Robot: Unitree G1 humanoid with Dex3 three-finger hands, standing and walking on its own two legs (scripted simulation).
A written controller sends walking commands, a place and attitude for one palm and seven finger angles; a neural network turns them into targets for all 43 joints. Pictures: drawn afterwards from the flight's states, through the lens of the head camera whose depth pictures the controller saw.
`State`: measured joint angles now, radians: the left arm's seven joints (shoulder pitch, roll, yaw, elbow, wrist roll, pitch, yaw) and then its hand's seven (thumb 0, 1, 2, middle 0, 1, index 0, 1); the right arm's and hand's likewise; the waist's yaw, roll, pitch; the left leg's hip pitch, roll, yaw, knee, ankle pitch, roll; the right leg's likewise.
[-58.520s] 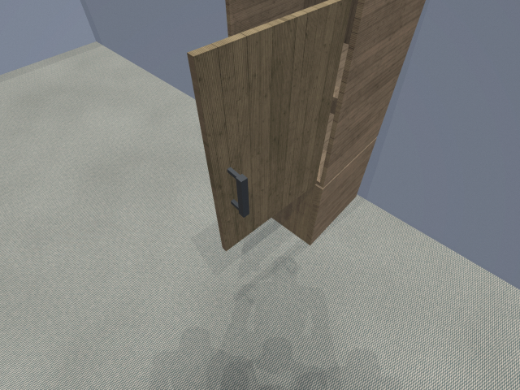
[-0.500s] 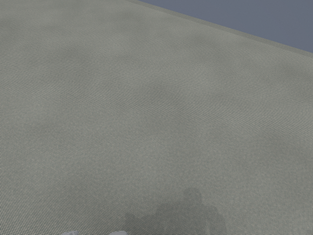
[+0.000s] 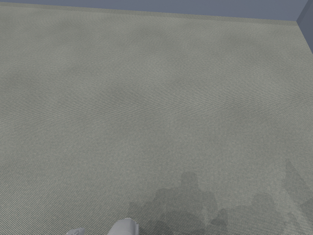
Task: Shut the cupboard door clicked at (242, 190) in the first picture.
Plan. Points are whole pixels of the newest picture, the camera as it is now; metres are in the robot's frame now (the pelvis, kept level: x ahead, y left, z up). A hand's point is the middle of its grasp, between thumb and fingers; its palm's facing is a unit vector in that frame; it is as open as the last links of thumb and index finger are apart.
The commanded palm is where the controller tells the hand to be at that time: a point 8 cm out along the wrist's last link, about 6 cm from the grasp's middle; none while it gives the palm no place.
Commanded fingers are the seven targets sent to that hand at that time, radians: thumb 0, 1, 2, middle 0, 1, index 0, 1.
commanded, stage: turn to face it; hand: left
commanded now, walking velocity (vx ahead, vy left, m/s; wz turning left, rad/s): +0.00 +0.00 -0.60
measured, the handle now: out of the picture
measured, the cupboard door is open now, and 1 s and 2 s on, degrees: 25 25 25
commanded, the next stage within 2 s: take the last steps up to it in 1.90 s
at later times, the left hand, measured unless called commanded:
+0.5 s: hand (103, 212) +0.19 +0.18 -0.16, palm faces -0.29 -0.92 -0.25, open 7.4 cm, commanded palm none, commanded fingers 0.00 0.90 0.90 -0.20 -0.30 -0.20 -0.30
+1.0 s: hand (125, 194) +0.25 +0.13 -0.18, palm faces -0.53 -0.82 -0.20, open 7.4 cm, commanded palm none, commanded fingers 0.00 0.90 0.90 -0.20 -0.30 -0.20 -0.30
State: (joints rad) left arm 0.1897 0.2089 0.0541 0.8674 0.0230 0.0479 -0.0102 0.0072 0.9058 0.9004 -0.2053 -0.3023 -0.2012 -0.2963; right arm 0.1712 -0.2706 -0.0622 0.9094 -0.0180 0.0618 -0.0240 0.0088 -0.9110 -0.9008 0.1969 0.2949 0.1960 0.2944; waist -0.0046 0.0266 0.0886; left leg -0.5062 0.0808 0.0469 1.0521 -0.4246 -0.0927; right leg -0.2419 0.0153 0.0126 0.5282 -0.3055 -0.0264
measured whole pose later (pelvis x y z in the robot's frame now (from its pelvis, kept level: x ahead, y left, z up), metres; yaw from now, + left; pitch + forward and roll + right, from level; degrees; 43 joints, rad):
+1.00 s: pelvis +0.06 +0.00 +0.00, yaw -36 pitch +1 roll -1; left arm 0.17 0.27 0.09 0.89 0.02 0.09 -0.03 0.01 0.91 0.90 -0.21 -0.30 -0.20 -0.30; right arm 0.18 -0.21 -0.01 0.85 -0.03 0.01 -0.03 0.00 -0.91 -0.90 0.20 0.30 0.20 0.29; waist 0.02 -0.05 0.09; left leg -0.31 0.09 0.12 0.58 -0.29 0.00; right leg -0.45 0.02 0.02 1.09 -0.51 0.04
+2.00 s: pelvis +0.07 -0.06 -0.01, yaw -67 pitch +1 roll -1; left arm 0.15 0.23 0.05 0.90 0.03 0.04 -0.02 0.01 0.91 0.90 -0.20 -0.30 -0.20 -0.30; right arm 0.25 -0.25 -0.05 0.96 -0.02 0.06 -0.02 0.01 -0.91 -0.90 0.20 0.30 0.20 0.30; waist -0.02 0.04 0.07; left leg -0.36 0.12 0.11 0.80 -0.50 -0.05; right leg -0.26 0.00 -0.03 0.58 -0.35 -0.01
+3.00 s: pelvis +0.04 -0.30 +0.00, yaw -79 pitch +1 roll -3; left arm 0.20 0.16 0.03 1.04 0.02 -0.01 0.03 0.00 0.93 0.90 -0.21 -0.30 -0.20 -0.30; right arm 0.13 -0.18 -0.02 0.99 -0.01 0.01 -0.03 0.00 -0.91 -0.90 0.19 0.29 0.19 0.29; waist 0.00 0.02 0.06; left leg -0.37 0.05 0.07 0.63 -0.21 -0.02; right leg -0.20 0.06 -0.13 0.48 -0.29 -0.05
